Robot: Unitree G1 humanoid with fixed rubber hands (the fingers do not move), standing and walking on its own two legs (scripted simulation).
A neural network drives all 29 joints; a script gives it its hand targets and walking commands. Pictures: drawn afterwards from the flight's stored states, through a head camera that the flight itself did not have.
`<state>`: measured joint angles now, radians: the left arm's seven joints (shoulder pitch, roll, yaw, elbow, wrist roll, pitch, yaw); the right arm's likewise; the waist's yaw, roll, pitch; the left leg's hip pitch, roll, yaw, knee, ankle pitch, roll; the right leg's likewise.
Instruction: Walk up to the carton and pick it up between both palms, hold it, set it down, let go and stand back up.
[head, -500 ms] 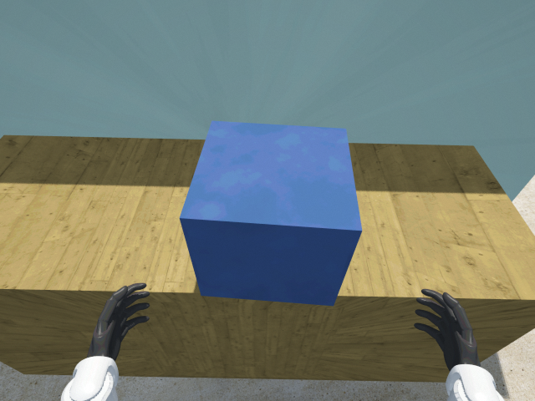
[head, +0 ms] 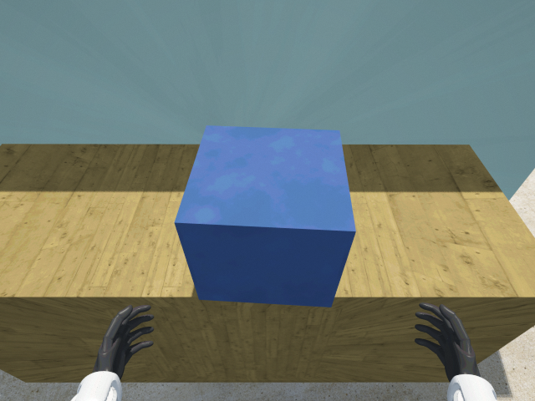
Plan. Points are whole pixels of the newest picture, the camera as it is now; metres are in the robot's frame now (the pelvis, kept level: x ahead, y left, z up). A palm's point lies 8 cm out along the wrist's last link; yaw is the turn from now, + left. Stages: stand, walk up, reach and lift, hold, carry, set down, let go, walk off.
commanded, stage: set down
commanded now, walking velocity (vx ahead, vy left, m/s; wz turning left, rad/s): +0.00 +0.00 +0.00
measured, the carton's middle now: (268, 216) +0.46 +0.01 -0.02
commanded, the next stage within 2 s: let go in 0.74 s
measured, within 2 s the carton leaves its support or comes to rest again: neither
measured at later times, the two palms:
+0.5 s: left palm (126, 361) +0.21 +0.24 -0.06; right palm (454, 369) +0.17 -0.26 -0.05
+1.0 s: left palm (133, 376) +0.19 +0.22 -0.07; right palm (449, 385) +0.16 -0.25 -0.07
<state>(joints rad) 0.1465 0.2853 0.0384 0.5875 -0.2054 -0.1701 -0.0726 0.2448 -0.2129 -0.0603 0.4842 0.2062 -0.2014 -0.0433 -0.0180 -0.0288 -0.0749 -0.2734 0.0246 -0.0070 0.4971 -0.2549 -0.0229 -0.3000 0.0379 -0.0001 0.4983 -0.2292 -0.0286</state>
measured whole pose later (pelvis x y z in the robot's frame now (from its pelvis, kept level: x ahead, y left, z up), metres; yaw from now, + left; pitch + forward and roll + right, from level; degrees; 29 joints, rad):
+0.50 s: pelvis +0.02 -0.01 +0.00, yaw +0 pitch +3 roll +1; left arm 0.15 0.26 0.04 0.59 -0.21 -0.10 -0.06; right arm 0.24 -0.21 -0.05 0.56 0.17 -0.19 -0.03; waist -0.02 -0.03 -0.04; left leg -0.26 0.02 0.00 0.47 -0.26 -0.03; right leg -0.30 0.04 0.00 0.50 -0.25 -0.03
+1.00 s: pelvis +0.01 -0.01 +0.00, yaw +0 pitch +1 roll +1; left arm 0.15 0.22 0.04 0.59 -0.17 0.05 -0.04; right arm 0.23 -0.21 -0.02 0.65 0.10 -0.21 -0.02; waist -0.02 -0.02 -0.04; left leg -0.23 0.02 0.00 0.47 -0.26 -0.03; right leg -0.27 0.04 0.00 0.50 -0.25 -0.03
